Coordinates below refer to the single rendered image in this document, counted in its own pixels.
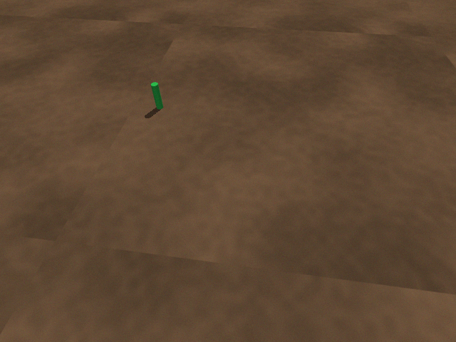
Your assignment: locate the can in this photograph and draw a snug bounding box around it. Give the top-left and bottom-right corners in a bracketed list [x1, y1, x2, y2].
[151, 82, 163, 109]

